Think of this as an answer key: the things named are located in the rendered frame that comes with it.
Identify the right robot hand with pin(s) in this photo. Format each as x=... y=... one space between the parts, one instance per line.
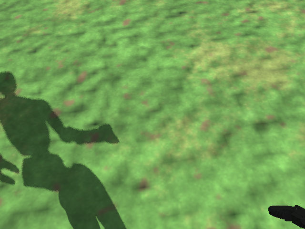
x=295 y=214

